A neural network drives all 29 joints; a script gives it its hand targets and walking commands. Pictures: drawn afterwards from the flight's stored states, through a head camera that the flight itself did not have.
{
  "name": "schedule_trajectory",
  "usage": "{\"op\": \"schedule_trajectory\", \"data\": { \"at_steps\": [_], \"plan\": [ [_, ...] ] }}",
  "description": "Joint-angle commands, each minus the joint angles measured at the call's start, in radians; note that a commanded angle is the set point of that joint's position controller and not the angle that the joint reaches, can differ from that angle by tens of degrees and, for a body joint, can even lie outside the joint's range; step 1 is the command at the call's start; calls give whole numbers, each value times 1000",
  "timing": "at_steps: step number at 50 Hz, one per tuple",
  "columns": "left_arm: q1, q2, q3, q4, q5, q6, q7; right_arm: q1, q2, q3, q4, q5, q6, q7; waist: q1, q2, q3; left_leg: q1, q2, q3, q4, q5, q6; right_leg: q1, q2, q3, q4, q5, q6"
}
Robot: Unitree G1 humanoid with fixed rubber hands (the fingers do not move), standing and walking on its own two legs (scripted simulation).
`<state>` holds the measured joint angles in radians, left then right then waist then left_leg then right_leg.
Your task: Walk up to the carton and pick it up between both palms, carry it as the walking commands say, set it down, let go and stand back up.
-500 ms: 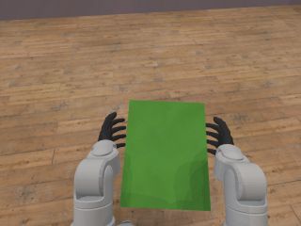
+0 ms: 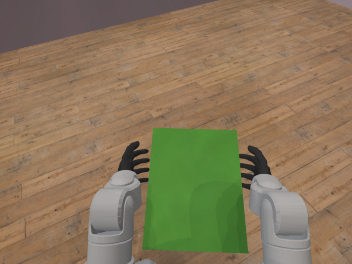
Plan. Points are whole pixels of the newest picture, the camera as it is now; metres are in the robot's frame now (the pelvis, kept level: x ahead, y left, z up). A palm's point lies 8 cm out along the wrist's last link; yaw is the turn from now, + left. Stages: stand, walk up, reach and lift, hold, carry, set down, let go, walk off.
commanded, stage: carry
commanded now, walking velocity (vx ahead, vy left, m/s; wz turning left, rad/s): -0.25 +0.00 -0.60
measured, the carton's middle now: (192, 191) +0.30 -0.01 -0.01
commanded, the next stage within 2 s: none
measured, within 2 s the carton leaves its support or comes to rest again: neither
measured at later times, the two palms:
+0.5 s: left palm (117, 242) +0.16 +0.12 +0.11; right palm out of the picture +0.11 -0.14 +0.11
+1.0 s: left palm out of the picture +0.01 +0.05 +0.09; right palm out of the picture -0.14 -0.17 +0.10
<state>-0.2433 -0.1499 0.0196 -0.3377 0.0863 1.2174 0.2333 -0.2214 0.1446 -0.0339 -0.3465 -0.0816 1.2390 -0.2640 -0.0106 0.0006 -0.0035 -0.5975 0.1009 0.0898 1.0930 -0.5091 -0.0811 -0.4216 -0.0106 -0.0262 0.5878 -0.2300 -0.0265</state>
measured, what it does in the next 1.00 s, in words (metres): walks backwards, turning right: left foot, then right foot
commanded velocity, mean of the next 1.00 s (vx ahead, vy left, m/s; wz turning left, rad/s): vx -0.25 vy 0.00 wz -0.60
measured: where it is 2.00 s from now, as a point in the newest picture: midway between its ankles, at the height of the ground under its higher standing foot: outside the picture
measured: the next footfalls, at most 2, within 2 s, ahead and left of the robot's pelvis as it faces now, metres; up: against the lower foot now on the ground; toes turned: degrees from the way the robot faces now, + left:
left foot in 0.26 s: -0.04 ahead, +0.13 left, +0.00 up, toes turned -3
right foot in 0.62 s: -0.21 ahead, -0.09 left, +0.00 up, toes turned -27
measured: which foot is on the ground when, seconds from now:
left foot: up 0.00-0.24, down 0.26-0.62, up 0.64-1.00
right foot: down 0.00-0.26, up 0.28-0.60, down 0.62-1.00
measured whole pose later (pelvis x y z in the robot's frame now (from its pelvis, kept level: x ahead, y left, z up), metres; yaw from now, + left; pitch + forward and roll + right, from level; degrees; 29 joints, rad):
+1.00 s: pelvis -0.30 +0.10 +0.00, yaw -34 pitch +5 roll +1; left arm -0.25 -0.15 0.04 -0.36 0.10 1.20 0.25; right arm -0.25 0.15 -0.01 -0.35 -0.08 1.21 -0.27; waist -0.02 -0.05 -0.04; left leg -0.36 -0.01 0.06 0.68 -0.46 -0.05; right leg -0.52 0.04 0.12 0.43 0.01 0.02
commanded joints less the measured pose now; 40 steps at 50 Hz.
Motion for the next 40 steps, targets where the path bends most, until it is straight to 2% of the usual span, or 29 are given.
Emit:
{"op": "schedule_trajectory", "data": {
  "at_steps": [1, 3, 5, 8, 10, 11, 12, 13, 14, 15, 16, 17, 18, 20, 21, 23, 26, 28, 29, 30, 31, 32, 33, 34, 35, 36, 38, 40],
  "plan": [
    [-279, -1035, -467, -116, -318, -31, -229, -436, 1085, 605, -171, 394, -62, 248, 12, -150, -403, -24, -15, -71, 50, 51, -18, 344, -224, 204, -112, 682, -76],
    [-257, -1016, -457, -109, -306, -35, -222, -415, 1074, 603, -164, 390, -61, 241, 19, -163, -405, 4, -42, -63, -42, 34, -18, 344, -229, 247, -141, 620, -85],
    [-237, -998, -456, -102, -298, -33, -218, -387, 1064, 597, -152, 380, -57, 236, 25, -177, -417, 35, -67, -62, -127, 25, -10, 355, -242, 298, -161, 627, -96],
    [-214, -989, -460, -89, -295, -25, -216, -353, 1053, 577, -132, 364, -51, 234, 29, -188, -439, 133, -95, -60, -280, 32, 9, 332, -240, 336, -185, 607, -88],
    [-214, -992, -470, -94, -301, -21, -214, -342, 1051, 560, -125, 356, -49, 235, 33, -202, -448, 249, -105, -30, -449, 57, 28, 285, -219, 338, -205, 520, -59],
    [-220, -994, -478, -96, -306, -20, -213, -329, 1051, 550, -117, 349, -48, 236, 26, -197, -450, 341, -108, 3, -581, 116, 37, 246, -193, 318, -204, 441, -31],
    [-224, -997, -487, -93, -311, -17, -211, -315, 1051, 538, -102, 340, -46, 238, 19, -183, -445, 475, -78, 12, -715, 192, 50, 153, -154, 282, -193, 327, 12],
    [-223, -1001, -496, -83, -312, -15, -210, -309, 1048, 525, -86, 331, -45, 241, 20, -72, -416, 588, 37, -88, -780, 226, 83, 16, -90, 231, -116, 123, 41],
    [-259, -1017, -523, -122, -326, -13, -217, -294, 1050, 494, -66, 319, -56, 246, 1, 298, -377, 547, 341, -370, -789, 431, 224, -191, 66, 48, 172, -186, 95],
    [-339, -1021, -544, -157, -335, -15, -216, -318, 1049, 486, -99, 333, -60, 252, 4, 323, -331, 445, 474, -362, -781, 721, 313, -252, 33, -29, 501, -378, 93],
    [-360, -1031, -554, -147, -345, -16, -219, -320, 1048, 486, -100, 320, -60, 255, 7, 177, -309, 385, 400, -253, -733, 829, 299, -203, -11, 32, 628, -334, 70],
    [-373, -1054, -573, -150, -359, -22, -224, -340, 1049, 489, -122, 314, -69, 259, 10, 94, -290, 345, 328, -155, -709, 824, 265, -181, -10, 39, 707, -262, 64],
    [-373, -1062, -587, -151, -370, -24, -225, -344, 1035, 482, -133, 309, -76, 258, 15, 106, -285, 377, 271, -93, -685, 831, 229, -204, -8, 37, 730, -199, 65],
    [-350, -1064, -592, -142, -372, -23, -221, -338, 1023, 466, -145, 302, -81, 251, 20, 160, -295, 452, 196, -7, -634, 841, 185, -205, 2, -15, 614, -154, 86],
    [-345, -1059, -593, -146, -375, -20, -217, -331, 1014, 457, -148, 300, -80, 247, 15, 191, -309, 483, 191, -4, -624, 849, 181, -185, 14, -38, 538, -178, 92],
    [-320, -1038, -585, -139, -370, -8, -209, -301, 986, 443, -141, 290, -70, 236, 4, 237, -331, 519, 222, -27, -626, 838, 193, -138, 33, -79, 420, -238, 93],
    [-285, -1003, -558, -98, -359, 13, -203, -257, 963, 438, -99, 274, -51, 224, -6, 263, -345, 558, 278, -66, -618, 838, 204, -88, 26, -98, 223, -280, 71],
    [-265, -1001, -537, -63, -350, 21, -207, -260, 966, 447, -85, 272, -45, 220, 2, 251, -362, 555, 297, -51, -588, 828, 182, -15, 25, -108, 46, -208, 53],
    [-265, -1010, -529, -50, -348, 23, -210, -266, 970, 452, -80, 275, -45, 220, 10, 229, -368, 531, 293, -26, -561, 785, 149, 49, 25, -113, -90, -114, 45],
    [-270, -1019, -519, -40, -349, 22, -214, -272, 975, 458, -74, 282, -46, 220, 12, 173, -362, 458, 275, -2, -527, 685, 98, 127, -3, -62, -186, -32, 34],
    [-270, -1022, -505, -33, -348, 21, -219, -287, 983, 462, -69, 291, -47, 218, 16, 46, -351, 320, 234, 39, -437, 443, 41, 233, -82, 39, -269, 45, 29],
    [-252, -1005, -486, -13, -341, 19, -222, -300, 980, 471, -73, 290, -44, 217, 20, -232, -343, 25, 135, 91, -289, -44, -36, 388, -300, 329, -256, 431, -35],
    [-273, -1017, -478, -24, -333, 4, -224, -375, 1008, 521, -116, 317, -46, 225, 15, -356, -320, -82, 55, 38, -72, -209, -59, 338, -429, 476, -162, 898, -133],
    [-275, -1020, -473, -37, -329, 2, -227, -400, 1037, 533, -96, 329, -49, 229, 9, -236, -345, -52, 61, -48, 65, -149, -46, 324, -359, 343, -112, 923, -119],
    [-273, -1026, -468, -47, -321, -8, -230, -427, 1053, 559, -112, 348, -54, 236, 8, -185, -344, -53, 45, -61, 109, -73, -30, 293, -312, 262, -117, 792, -94],
    [-279, -1034, -454, -52, -307, -18, -231, -461, 1080, 582, -119, 369, -59, 245, 10, -167, -343, -68, 36, -73, 142, -1, -23, 280, -266, 219, -128, 630, -77],
    [-279, -1053, -434, -87, -296, -38, -225, -484, 1109, 610, -151, 404, -67, 254, 12, -153, -356, -62, 14, -76, 145, 81, -25, 269, -210, 191, -139, 426, -65],
    [-262, -1034, -422, -95, -286, -45, -216, -462, 1096, 617, -151, 407, -65, 249, 19, -156, -358, -50, -16, -68, 75, 76, -31, 272, -206, 241, -176, 326, -68]
  ]
}}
